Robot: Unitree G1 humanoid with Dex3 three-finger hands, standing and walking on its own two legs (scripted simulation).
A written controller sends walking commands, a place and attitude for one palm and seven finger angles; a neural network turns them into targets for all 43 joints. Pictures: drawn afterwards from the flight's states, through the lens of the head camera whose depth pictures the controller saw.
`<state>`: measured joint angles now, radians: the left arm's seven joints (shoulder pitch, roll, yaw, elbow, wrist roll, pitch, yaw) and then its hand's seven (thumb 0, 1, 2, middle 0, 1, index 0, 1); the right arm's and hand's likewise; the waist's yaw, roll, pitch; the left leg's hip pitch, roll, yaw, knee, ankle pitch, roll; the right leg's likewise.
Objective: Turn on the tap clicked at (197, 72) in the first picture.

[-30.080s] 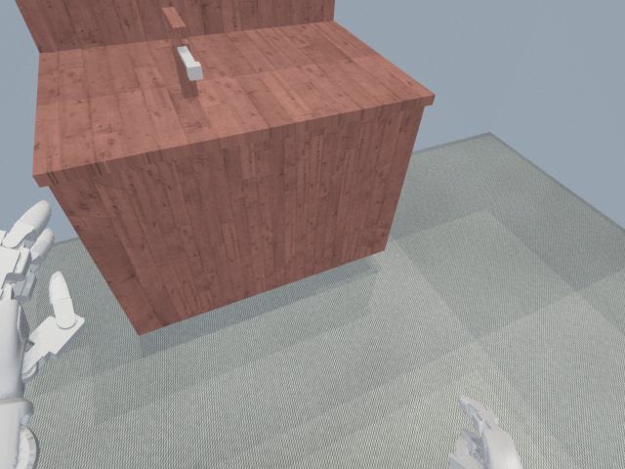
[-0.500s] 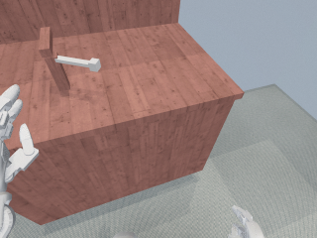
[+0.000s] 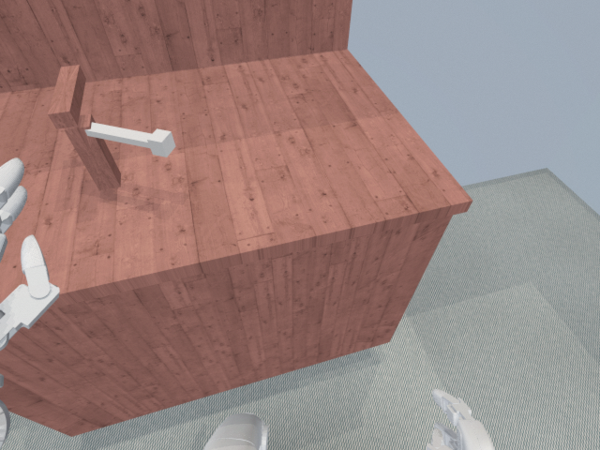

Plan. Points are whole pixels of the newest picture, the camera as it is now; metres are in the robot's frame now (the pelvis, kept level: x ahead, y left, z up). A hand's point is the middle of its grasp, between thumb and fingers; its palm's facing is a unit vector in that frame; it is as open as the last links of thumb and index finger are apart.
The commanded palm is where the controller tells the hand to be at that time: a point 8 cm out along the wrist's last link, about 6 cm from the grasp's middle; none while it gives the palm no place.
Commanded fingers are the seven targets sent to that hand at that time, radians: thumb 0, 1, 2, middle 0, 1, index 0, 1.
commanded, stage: shuffle to correct the standing spot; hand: left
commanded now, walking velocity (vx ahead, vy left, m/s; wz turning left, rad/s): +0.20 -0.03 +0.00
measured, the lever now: (161, 143) +0.49 +0.27 +0.13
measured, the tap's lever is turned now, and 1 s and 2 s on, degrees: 58 58 58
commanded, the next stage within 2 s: come to a stop and stand still in 0.08 s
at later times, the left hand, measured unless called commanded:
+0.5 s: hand (118, 233) +0.27 +0.21 +0.19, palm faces +0.45 -0.76 -0.46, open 7.4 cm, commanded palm +0.22 +0.24 +0.19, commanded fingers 0.00 0.90 0.90 -0.20 -0.30 -0.20 -0.30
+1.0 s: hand (84, 272) +0.24 +0.24 +0.17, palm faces +0.39 -0.86 -0.32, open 7.4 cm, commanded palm +0.18 +0.28 +0.19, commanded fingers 0.00 0.90 0.90 -0.20 -0.30 -0.20 -0.30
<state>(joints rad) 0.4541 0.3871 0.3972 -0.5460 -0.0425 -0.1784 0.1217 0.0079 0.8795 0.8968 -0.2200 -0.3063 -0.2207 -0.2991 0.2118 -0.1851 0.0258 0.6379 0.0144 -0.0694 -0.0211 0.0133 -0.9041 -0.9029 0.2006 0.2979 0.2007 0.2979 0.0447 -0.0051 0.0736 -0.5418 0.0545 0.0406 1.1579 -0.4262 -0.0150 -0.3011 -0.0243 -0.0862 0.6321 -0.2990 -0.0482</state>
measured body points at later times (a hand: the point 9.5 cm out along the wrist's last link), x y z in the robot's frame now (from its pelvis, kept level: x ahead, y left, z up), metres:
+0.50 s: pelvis +0.06 -0.04 +0.01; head +0.08 -0.06 +0.45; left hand +0.24 +0.25 +0.22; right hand +0.24 -0.24 -0.09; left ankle +0.06 +0.10 -0.70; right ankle +0.11 -0.12 -0.73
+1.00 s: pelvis +0.02 +0.00 +0.01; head +0.01 +0.01 +0.46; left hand +0.21 +0.29 +0.19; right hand +0.19 -0.23 -0.06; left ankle +0.07 +0.08 -0.73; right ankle +0.11 -0.12 -0.72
